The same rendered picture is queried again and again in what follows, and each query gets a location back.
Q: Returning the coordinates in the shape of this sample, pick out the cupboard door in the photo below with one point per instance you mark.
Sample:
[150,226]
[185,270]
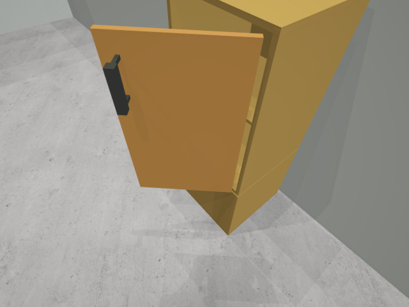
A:
[190,93]

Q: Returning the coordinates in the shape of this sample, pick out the handle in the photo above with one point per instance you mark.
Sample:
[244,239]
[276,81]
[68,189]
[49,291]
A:
[113,78]

